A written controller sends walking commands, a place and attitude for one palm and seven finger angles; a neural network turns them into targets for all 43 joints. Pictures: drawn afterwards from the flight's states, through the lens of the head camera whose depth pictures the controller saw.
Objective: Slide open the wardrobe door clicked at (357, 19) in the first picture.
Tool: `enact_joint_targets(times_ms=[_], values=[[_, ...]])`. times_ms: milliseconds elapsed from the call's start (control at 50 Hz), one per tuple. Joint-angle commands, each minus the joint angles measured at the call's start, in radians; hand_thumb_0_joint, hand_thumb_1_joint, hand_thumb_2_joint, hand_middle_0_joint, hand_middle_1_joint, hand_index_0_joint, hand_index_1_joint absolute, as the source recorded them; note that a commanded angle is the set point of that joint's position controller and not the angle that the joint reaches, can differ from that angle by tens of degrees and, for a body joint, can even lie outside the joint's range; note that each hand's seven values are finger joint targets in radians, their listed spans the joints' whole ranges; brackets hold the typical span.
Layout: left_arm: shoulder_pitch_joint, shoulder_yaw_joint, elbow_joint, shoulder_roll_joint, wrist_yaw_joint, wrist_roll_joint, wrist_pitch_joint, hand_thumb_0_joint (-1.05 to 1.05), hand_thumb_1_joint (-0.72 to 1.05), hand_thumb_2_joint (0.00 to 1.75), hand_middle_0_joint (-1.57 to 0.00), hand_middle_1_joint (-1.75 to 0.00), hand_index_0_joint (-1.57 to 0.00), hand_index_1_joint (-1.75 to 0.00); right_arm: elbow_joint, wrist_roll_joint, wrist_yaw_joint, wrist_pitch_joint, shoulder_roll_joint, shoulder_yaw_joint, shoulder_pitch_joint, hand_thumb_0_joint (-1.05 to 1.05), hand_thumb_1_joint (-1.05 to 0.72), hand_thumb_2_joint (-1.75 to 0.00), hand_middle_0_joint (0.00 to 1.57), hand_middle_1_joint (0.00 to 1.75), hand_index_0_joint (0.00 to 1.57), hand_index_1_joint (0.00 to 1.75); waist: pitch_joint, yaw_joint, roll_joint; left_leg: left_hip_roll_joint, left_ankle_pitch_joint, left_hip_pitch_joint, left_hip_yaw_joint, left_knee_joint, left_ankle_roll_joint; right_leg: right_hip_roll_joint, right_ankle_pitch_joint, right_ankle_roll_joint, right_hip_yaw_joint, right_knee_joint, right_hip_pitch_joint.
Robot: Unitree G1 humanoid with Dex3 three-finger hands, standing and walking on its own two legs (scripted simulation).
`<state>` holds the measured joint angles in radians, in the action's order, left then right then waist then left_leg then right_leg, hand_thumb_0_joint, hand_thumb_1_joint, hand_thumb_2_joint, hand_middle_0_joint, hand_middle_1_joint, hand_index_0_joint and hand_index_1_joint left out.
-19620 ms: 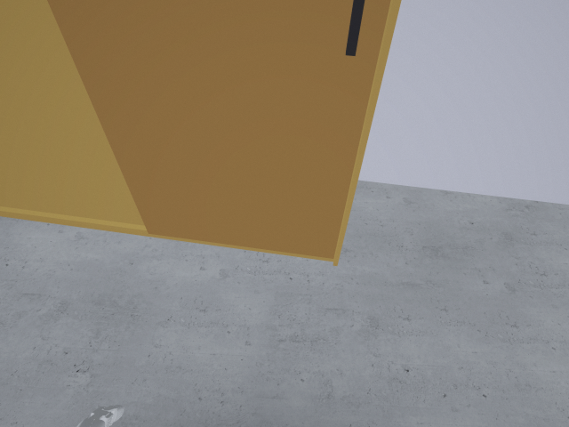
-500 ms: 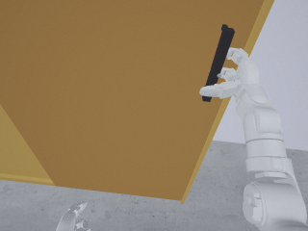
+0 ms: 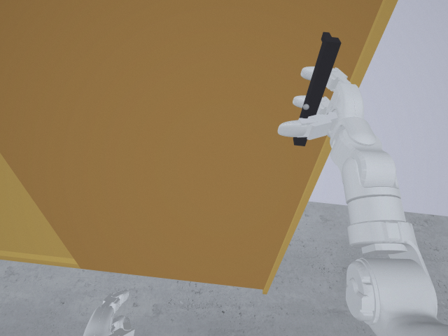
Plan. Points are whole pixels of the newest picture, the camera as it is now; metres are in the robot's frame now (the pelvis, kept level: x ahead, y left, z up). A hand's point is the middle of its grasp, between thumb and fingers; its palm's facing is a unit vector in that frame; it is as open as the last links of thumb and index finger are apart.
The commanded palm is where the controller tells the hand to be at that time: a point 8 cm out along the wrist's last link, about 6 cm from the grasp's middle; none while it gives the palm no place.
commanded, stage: slide the fingers in behind the handle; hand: right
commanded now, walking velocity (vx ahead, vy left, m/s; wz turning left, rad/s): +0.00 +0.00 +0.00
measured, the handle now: (311, 93) +0.48 -0.12 +0.24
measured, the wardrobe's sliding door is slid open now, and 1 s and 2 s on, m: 0.00 0.00 0.00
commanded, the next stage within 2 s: grip the handle and tug to test in 0.30 s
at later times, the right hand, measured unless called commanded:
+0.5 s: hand (302, 104) +0.43 -0.09 +0.24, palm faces +0.02 +1.00 +0.01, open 13.8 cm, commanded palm +0.40 -0.14 +0.24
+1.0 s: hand (303, 106) +0.43 -0.09 +0.24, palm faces +0.03 +1.00 +0.00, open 6.8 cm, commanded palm +0.41 -0.14 +0.24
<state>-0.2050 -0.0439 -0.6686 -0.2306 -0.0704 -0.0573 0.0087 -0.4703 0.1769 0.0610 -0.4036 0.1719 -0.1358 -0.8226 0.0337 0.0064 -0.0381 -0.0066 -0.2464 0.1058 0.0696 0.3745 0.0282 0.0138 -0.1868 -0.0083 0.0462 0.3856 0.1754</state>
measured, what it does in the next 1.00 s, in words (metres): stands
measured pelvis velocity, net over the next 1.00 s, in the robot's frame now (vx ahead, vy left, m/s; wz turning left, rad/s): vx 0.01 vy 0.01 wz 0.00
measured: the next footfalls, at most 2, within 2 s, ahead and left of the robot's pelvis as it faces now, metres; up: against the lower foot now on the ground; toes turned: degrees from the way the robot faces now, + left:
none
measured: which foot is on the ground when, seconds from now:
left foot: down 0.00-1.00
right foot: down 0.00-1.00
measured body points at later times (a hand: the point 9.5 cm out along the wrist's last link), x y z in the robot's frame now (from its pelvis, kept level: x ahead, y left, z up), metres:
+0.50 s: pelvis +0.00 +0.00 +0.00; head -0.02 +0.02 +0.45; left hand +0.14 +0.24 -0.11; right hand +0.42 -0.14 +0.24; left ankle -0.03 +0.10 -0.74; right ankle +0.01 -0.12 -0.74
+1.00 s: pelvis +0.01 +0.01 +0.00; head -0.01 +0.02 +0.45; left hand +0.16 +0.24 -0.10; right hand +0.43 -0.15 +0.24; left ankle -0.03 +0.10 -0.74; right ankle +0.01 -0.12 -0.74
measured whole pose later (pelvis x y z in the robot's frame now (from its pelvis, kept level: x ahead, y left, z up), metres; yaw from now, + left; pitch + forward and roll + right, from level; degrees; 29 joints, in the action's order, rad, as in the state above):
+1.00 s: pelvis +0.01 +0.01 +0.00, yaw +0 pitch -1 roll +0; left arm -0.21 -0.04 -0.67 -0.23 -0.08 -0.06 0.02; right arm -0.49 0.16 0.07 -0.40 0.17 -0.13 -0.83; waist 0.03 0.00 -0.04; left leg -0.01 -0.25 0.09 0.07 0.37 0.04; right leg 0.02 -0.19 0.00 0.04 0.38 0.16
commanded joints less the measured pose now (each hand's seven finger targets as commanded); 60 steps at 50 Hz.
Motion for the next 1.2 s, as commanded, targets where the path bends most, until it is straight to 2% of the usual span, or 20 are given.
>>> enact_joint_targets(times_ms=[0, 60, 80, 220, 240, 320, 360, 380, 420, 460, 520, 580, 740, 780, 820, 860, 980, 1040, 1060, 1180], values=[[0.097, 0.036, 0.141, -0.108, -0.005, 0.000, -0.049, 0.00, 0.90, 0.90, -0.20, -0.30, -0.20, -0.30, 0.213, -0.004, 0.019, 0.085, 0.150, -0.040, -0.551, 0.00, 0.50, -0.30, 0.30, 1.20, 0.30, 1.20, 0.294, 0.003, 0.066, -0.001, 0.312, -0.002, -0.042, -0.040, -0.006, -0.016, 0.229, -0.039, -0.038, -0.007, -0.174], [0.082, 0.041, 0.134, -0.117, -0.006, 0.005, -0.045, 0.00, 0.90, 0.90, -0.20, -0.30, -0.20, -0.30, 0.155, -0.006, 0.027, 0.092, 0.187, -0.079, -0.511, 0.00, 0.50, -0.30, 0.30, 1.20, 0.30, 1.20, 0.273, -0.004, 0.128, -0.003, 0.300, -0.007, -0.040, -0.051, -0.011, -0.011, 0.217, -0.042, -0.038, -0.014, -0.153], [0.081, 0.040, 0.136, -0.116, -0.008, 0.005, -0.041, 0.00, 0.90, 0.90, -0.20, -0.30, -0.20, -0.30, 0.165, -0.009, 0.029, 0.096, 0.213, -0.096, -0.527, 0.00, 0.50, -0.30, 0.30, 1.20, 0.30, 1.20, 0.276, -0.006, 0.112, 0.002, 0.304, -0.022, -0.045, -0.051, -0.009, -0.012, 0.215, -0.042, -0.036, -0.018, -0.145], [0.079, 0.042, 0.143, -0.108, -0.006, 0.000, -0.051, 0.00, 0.90, 0.90, -0.20, -0.30, -0.20, -0.30, 0.201, -0.017, 0.022, 0.102, 0.127, -0.025, -0.546, 0.00, 0.50, -0.30, 0.30, 1.20, 0.30, 1.20, 0.277, 0.010, 0.070, -0.005, 0.325, 0.010, -0.040, -0.046, -0.006, -0.012, 0.242, -0.042, -0.033, -0.005, -0.181], [0.070, 0.043, 0.139, -0.112, -0.005, 0.001, -0.050, 0.00, 0.90, 0.90, -0.20, -0.30, -0.20, -0.30, 0.200, -0.016, 0.023, 0.100, 0.157, -0.047, -0.549, 0.00, 0.50, -0.30, 0.30, 1.20, 0.30, 1.20, 0.287, 0.006, 0.076, -0.006, 0.318, 0.003, -0.039, -0.047, -0.004, -0.010, 0.237, -0.039, -0.036, -0.008, -0.178], [0.079, 0.044, 0.141, -0.110, -0.006, -0.002, -0.052, 0.00, 0.90, 0.90, -0.20, -0.30, -0.20, -0.30, 0.227, -0.012, 0.021, 0.092, 0.119, -0.016, -0.551, 0.00, 0.50, -0.30, 0.30, 1.20, 0.30, 1.20, 0.289, 0.011, 0.076, -0.008, 0.320, 0.008, -0.036, -0.044, -0.004, -0.010, 0.247, -0.039, -0.038, -0.005, -0.191], [0.079, 0.048, 0.141, -0.118, -0.005, -0.001, -0.052, 0.00, 0.90, 0.90, -0.20, -0.30, -0.20, -0.30, 0.222, -0.006, 0.024, 0.092, 0.137, -0.033, -0.522, 0.00, 0.50, -0.30, 0.30, 1.20, 0.30, 1.20, 0.290, 0.003, 0.099, -0.010, 0.307, -0.001, -0.033, -0.049, -0.004, -0.008, 0.245, -0.040, -0.040, -0.009, -0.190], [0.083, 0.046, 0.141, -0.116, -0.006, 0.000, -0.052, 0.00, 0.90, 0.90, -0.20, -0.30, -0.20, -0.30, 0.245, -0.007, 0.024, 0.094, 0.142, -0.034, -0.546, 0.00, 0.50, -0.30, 0.30, 1.20, 0.30, 1.20, 0.300, 0.005, 0.076, -0.006, 0.321, -0.006, -0.038, -0.046, -0.003, -0.009, 0.251, -0.040, -0.038, -0.010, -0.193], [0.086, 0.046, 0.144, -0.109, -0.004, -0.001, -0.057, 0.00, 0.90, 0.90, -0.20, -0.30, -0.20, -0.30, 0.264, -0.005, 0.026, 0.093, 0.107, -0.013, -0.540, 0.00, 0.41, -0.34, 0.31, 1.21, 0.31, 1.21, 0.308, 0.007, 0.083, -0.008, 0.338, -0.001, -0.036, -0.041, -0.004, -0.010, 0.264, -0.039, -0.038, -0.005, -0.204], [0.087, 0.048, 0.143, -0.119, -0.003, 0.002, -0.052, 0.00, 0.90, 0.90, -0.20, -0.30, -0.20, -0.30, 0.240, -0.003, 0.031, 0.090, 0.152, -0.055, -0.486, 0.00, 0.31, -0.38, 0.32, 1.23, 0.32, 1.23, 0.303, -0.010, 0.110, -0.008, 0.347, -0.024, -0.035, -0.044, -0.005, -0.009, 0.274, -0.040, -0.037, -0.009, -0.191], [0.096, 0.045, 0.148, -0.109, -0.003, -0.001, -0.051, 0.00, 0.90, 0.90, -0.20, -0.30, -0.20, -0.30, 0.276, -0.009, 0.024, 0.089, 0.113, -0.013, -0.523, 0.00, 0.17, -0.44, 0.33, 1.25, 0.33, 1.25, 0.298, 0.005, 0.083, -0.006, 0.361, -0.012, -0.039, -0.041, -0.006, -0.013, 0.271, -0.042, -0.031, -0.004, -0.198], [0.097, 0.043, 0.145, -0.114, -0.004, -0.001, -0.044, 0.00, 0.90, 0.90, -0.20, -0.30, -0.20, -0.30, 0.269, -0.012, 0.026, 0.084, 0.147, -0.033, -0.519, 0.00, 0.03, -0.50, 0.35, 1.27, 0.35, 1.27, 0.281, 0.002, 0.077, -0.004, 0.339, -0.014, -0.038, -0.049, -0.004, -0.012, 0.257, -0.041, -0.035, -0.010, -0.189], [0.105, 0.039, 0.148, -0.107, -0.007, -0.001, -0.043, 0.00, 0.90, 0.90, -0.20, -0.30, -0.20, -0.30, 0.256, -0.003, 0.016, 0.072, 0.110, -0.011, -0.534, 0.00, -0.34, -0.66, 0.39, 1.32, 0.39, 1.32, 0.287, 0.008, 0.075, -0.003, 0.348, -0.002, -0.040, -0.046, -0.007, -0.020, 0.246, -0.042, -0.033, -0.004, -0.192], [0.108, 0.041, 0.149, -0.111, -0.007, 0.000, -0.043, 0.00, 0.90, 0.90, -0.20, -0.30, -0.20, -0.30, 0.266, 0.002, 0.016, 0.083, 0.128, -0.026, -0.520, 0.00, -0.43, -0.70, 0.40, 1.33, 0.40, 1.33, 0.301, 0.001, 0.079, 0.000, 0.367, -0.024, -0.041, -0.045, -0.006, -0.018, 0.268, -0.043, -0.034, -0.005, -0.195], [0.109, 0.038, 0.149, -0.108, -0.007, -0.001, -0.041, 0.00, 0.90, 0.90, -0.20, -0.30, -0.20, -0.30, 0.244, 0.003, 0.011, 0.078, 0.115, -0.020, -0.500, 0.00, -0.53, -0.74, 0.41, 1.35, 0.41, 1.35, 0.286, 0.003, 0.107, -0.002, 0.367, -0.018, -0.038, -0.045, -0.009, -0.020, 0.255, -0.043, -0.033, -0.005, -0.183], [0.103, 0.041, 0.142, -0.119, -0.010, -0.002, -0.038, 0.00, 0.90, 0.90, -0.20, -0.30, -0.20, -0.30, 0.201, 0.008, 0.008, 0.078, 0.146, -0.042, -0.488, 0.00, -0.62, -0.78, 0.42, 1.36, 0.42, 1.36, 0.260, 0.003, 0.147, -0.002, 0.344, -0.018, -0.039, -0.057, -0.015, -0.019, 0.231, -0.046, -0.035, -0.012, -0.165], [0.095, 0.041, 0.141, -0.112, -0.011, 0.000, -0.044, 0.00, 0.90, 0.90, -0.20, -0.30, -0.20, -0.30, 0.230, -0.008, 0.012, 0.094, 0.141, -0.022, -0.575, 0.00, -0.90, -0.90, 0.45, 1.40, 0.45, 1.40, 0.296, 0.012, 0.060, 0.002, 0.345, -0.008, -0.044, -0.048, -0.006, -0.020, 0.247, -0.046, -0.037, -0.001, -0.191], [0.094, 0.041, 0.142, -0.106, -0.009, 0.000, -0.047, 0.00, 0.90, 0.90, -0.20, -0.30, -0.20, -0.30, 0.232, -0.001, 0.010, 0.101, 0.120, -0.015, -0.564, 0.00, -0.90, -0.90, 0.45, 1.40, 0.45, 1.40, 0.312, 0.011, 0.061, -0.002, 0.379, -0.011, -0.041, -0.038, -0.005, -0.022, 0.272, -0.043, -0.037, 0.007, -0.200], [0.087, 0.045, 0.139, -0.117, -0.009, 0.000, -0.044, 0.00, 0.90, 0.90, -0.20, -0.30, -0.20, -0.30, 0.202, 0.005, 0.009, 0.104, 0.139, -0.032, -0.528, 0.00, -0.90, -0.90, 0.45, 1.40, 0.45, 1.40, 0.309, 0.006, 0.113, -0.004, 0.370, -0.028, -0.033, -0.040, -0.007, -0.018, 0.269, -0.043, -0.042, 0.000, -0.186], [0.091, 0.046, 0.141, -0.112, -0.007, -0.001, -0.050, 0.00, 0.90, 0.90, -0.20, -0.30, -0.20, -0.30, 0.254, -0.003, 0.016, 0.109, 0.106, -0.001, -0.567, 0.00, -0.90, -0.90, 0.45, 1.40, 0.45, 1.40, 0.312, 0.012, 0.077, -0.003, 0.377, -0.010, -0.037, -0.037, -0.007, -0.017, 0.281, -0.044, -0.039, 0.005, -0.208]])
